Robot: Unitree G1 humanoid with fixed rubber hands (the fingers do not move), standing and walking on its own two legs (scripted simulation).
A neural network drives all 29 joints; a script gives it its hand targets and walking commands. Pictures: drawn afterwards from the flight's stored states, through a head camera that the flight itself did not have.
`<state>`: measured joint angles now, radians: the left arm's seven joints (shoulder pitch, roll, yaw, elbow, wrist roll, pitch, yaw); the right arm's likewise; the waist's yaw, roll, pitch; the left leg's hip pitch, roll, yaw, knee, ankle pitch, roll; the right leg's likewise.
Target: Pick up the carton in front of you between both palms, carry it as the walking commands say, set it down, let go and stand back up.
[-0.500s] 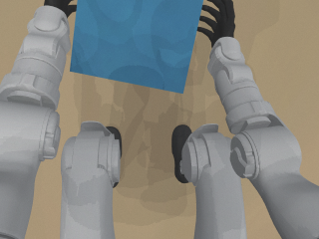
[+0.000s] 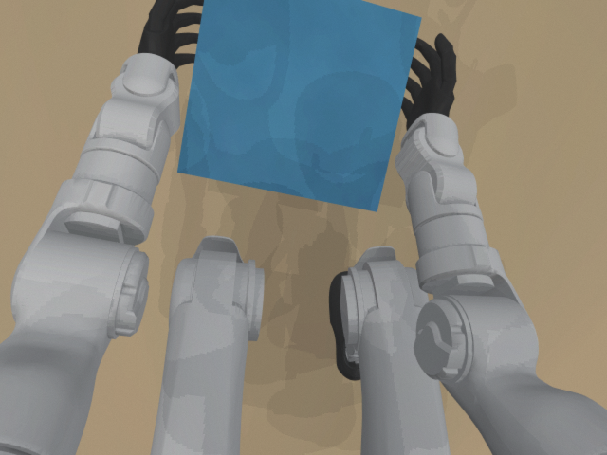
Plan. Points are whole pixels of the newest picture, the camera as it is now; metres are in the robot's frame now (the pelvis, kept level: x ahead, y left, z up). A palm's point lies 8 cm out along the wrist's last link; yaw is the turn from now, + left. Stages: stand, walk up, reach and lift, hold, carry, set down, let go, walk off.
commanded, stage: reach and lift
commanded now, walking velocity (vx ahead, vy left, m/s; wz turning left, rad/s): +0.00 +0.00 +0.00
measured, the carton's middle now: (290, 114) +0.49 +0.04 -0.20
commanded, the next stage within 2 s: none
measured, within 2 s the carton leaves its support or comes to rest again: neither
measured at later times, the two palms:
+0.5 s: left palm (72, 3) +0.47 +0.19 +0.06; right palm (549, 81) +0.47 -0.11 +0.07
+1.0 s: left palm out of the picture +0.43 +0.18 +0.22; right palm out of the picture +0.44 -0.12 +0.24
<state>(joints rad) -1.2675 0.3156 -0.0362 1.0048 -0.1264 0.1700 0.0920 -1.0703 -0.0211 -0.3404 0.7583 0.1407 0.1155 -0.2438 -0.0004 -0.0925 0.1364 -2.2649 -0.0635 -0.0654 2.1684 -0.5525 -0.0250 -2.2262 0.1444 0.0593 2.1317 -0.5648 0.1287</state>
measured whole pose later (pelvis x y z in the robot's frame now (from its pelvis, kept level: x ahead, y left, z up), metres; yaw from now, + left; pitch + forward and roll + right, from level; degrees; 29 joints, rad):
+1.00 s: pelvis +0.06 -0.01 +0.27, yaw +5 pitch +28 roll -1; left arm -0.58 -0.02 0.29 0.72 0.16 0.27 0.05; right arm -0.52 0.15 -0.39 0.61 -0.14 0.24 -0.11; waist -0.01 -0.02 -0.24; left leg -1.27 -0.10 -0.13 1.25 -0.46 -0.03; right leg -1.25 0.12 0.12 1.25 -0.49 0.04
